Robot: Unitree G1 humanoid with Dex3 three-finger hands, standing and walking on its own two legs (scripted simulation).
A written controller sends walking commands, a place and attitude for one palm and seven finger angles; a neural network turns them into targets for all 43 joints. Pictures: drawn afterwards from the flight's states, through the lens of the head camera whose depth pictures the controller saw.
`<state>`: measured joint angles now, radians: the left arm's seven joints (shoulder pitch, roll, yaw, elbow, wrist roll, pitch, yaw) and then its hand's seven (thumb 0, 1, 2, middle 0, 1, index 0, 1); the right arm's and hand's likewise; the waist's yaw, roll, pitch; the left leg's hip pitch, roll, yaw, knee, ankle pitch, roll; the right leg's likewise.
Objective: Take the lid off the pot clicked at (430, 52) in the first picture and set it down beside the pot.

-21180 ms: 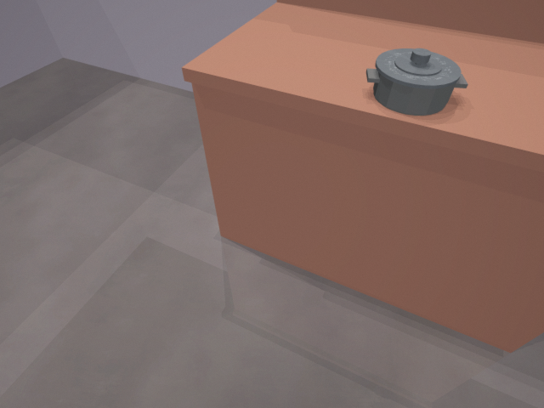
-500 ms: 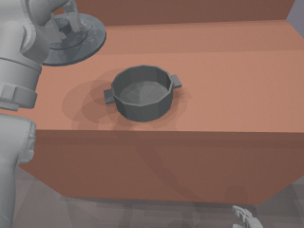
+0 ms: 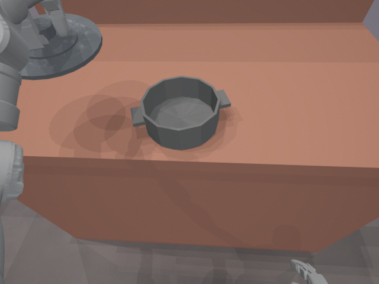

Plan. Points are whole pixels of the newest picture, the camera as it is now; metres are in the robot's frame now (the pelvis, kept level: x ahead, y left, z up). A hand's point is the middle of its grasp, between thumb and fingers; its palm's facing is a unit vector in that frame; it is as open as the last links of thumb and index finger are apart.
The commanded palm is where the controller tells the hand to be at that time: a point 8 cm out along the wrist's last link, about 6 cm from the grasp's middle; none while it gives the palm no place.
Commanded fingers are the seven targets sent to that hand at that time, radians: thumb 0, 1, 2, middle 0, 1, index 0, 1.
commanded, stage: move the lid sideways beside the pot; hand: left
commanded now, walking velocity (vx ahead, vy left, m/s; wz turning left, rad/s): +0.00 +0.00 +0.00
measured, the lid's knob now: (41, 29) +0.49 +0.26 +0.29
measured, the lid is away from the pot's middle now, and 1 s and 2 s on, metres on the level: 0.24 0.24 0.23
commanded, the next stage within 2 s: lower the lid onto the table in 0.20 s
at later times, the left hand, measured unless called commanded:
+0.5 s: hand (37, 33) +0.46 +0.25 +0.29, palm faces -0.12 -0.03 -0.99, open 6.4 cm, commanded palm +0.43 +0.25 +0.36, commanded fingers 0.00 0.53 1.19 -0.96 -0.89 -1.05 -0.93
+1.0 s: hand (48, 58) +0.45 +0.25 +0.25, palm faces -0.20 -0.05 -0.98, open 6.4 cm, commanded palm +0.43 +0.26 +0.33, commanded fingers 0.00 0.53 1.19 -0.96 -0.89 -1.05 -0.93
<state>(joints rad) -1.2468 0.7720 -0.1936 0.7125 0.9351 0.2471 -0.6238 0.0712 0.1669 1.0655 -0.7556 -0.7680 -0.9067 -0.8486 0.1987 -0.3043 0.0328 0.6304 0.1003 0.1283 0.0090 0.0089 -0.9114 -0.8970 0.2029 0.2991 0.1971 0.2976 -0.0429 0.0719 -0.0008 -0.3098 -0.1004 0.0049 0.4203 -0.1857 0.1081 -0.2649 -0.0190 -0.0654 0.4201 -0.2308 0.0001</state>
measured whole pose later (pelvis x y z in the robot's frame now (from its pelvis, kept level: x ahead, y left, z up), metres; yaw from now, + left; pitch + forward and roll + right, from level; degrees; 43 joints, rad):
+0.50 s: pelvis +0.00 +0.01 +0.00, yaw +0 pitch +5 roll -1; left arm -1.21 0.75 -0.18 0.68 0.92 0.26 -0.62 0.07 0.17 1.06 -0.75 -0.77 -0.91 -0.85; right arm 0.19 -0.30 0.03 0.63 0.10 0.13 0.02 0.01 -0.91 -0.90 0.20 0.30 0.20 0.30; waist -0.03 0.09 0.00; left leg -0.31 -0.11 0.00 0.41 -0.18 0.11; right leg -0.27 -0.03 -0.07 0.41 -0.23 0.00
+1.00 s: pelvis +0.00 -0.01 +0.00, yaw +0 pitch +4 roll -1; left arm -1.12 0.76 -0.16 0.72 0.91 0.22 -0.59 0.07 0.17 1.06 -0.75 -0.77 -0.91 -0.85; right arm 0.22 -0.31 0.03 0.63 0.10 0.13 0.01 0.01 -0.91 -0.90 0.20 0.30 0.20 0.30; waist -0.05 0.07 0.01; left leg -0.30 -0.09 0.00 0.43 -0.19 0.10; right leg -0.25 -0.01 -0.07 0.42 -0.23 -0.01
